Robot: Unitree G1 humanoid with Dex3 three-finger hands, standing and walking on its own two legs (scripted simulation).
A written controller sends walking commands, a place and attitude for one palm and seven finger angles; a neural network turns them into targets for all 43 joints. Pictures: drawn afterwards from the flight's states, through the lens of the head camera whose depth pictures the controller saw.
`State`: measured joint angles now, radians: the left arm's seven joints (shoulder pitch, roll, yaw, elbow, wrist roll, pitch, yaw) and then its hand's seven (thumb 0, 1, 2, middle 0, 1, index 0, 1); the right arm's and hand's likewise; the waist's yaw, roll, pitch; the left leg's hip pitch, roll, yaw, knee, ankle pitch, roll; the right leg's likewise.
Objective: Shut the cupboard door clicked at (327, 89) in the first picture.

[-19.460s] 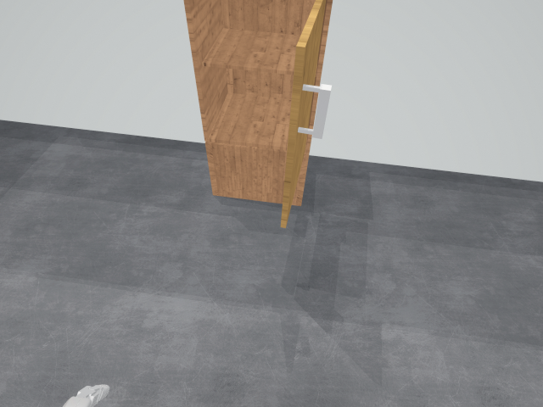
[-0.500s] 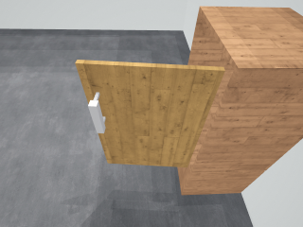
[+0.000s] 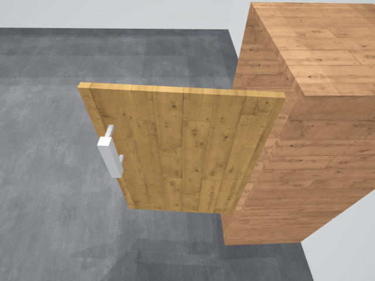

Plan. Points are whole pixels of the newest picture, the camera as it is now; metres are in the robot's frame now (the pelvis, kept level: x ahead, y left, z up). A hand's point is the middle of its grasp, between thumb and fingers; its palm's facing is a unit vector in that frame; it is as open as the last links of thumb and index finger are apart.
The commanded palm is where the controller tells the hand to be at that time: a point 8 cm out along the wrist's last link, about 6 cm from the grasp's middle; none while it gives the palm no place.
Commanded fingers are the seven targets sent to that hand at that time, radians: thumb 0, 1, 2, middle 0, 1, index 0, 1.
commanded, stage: come to a stop and stand still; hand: left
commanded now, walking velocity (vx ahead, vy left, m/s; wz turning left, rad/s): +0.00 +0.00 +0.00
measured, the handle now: (114, 151) +0.39 +0.21 +0.02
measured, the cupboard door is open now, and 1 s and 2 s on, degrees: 85 85 85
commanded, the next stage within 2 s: look again from close up in 0.26 s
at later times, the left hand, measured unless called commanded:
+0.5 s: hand out of the picture +0.00 +0.18 -0.18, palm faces +0.01 -0.98 -0.21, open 7.3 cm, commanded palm none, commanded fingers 0.00 0.90 0.90 -0.20 -0.30 -0.20 -0.30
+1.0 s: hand out of the picture -0.02 +0.20 -0.18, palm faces +0.01 -0.98 -0.19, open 7.3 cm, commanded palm +0.08 +0.25 -0.07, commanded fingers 0.00 0.90 0.90 -0.22 -0.32 -0.22 -0.32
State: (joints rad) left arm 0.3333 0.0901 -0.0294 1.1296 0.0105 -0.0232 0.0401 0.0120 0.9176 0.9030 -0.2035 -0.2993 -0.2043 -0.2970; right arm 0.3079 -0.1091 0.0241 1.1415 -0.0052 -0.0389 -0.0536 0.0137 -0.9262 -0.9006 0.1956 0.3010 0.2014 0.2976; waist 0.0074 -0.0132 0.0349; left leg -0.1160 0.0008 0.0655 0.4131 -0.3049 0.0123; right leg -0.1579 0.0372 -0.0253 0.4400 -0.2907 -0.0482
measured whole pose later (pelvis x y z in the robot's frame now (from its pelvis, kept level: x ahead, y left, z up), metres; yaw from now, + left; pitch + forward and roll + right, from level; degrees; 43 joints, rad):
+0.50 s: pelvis -0.01 +0.01 +0.00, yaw +0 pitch +0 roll -1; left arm 0.30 0.14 -0.02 1.09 0.01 -0.04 0.05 0.01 0.92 0.90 -0.20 -0.30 -0.20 -0.30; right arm 0.28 -0.17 0.00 1.07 -0.01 -0.02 -0.03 0.01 -0.92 -0.90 0.19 0.30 0.20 0.30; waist -0.02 0.04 0.03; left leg -0.18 0.01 0.04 0.52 -0.35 0.02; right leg -0.19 0.05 -0.03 0.48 -0.30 -0.04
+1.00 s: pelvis -0.02 +0.03 +0.00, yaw -1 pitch +0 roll +0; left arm 0.29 0.14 -0.02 1.10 0.01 -0.01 0.04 0.00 0.91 0.90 -0.20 -0.30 -0.20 -0.30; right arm 0.32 -0.14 0.03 1.11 -0.01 -0.03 -0.03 0.00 -0.91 -0.90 0.20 0.30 0.20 0.30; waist 0.00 0.01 0.05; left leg -0.16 -0.04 0.07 0.47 -0.31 0.06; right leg -0.20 0.00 0.00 0.50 -0.29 0.00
